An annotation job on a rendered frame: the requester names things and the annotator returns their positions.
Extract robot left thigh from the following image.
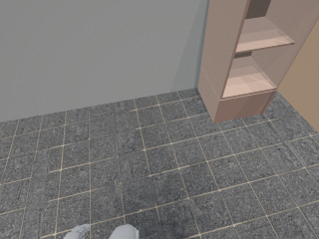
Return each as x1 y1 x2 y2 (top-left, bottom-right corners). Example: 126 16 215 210
109 224 140 239

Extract left robot hand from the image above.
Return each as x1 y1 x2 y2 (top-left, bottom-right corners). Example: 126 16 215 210
64 224 91 239

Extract cupboard door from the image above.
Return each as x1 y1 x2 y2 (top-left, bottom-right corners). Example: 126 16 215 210
277 18 319 133

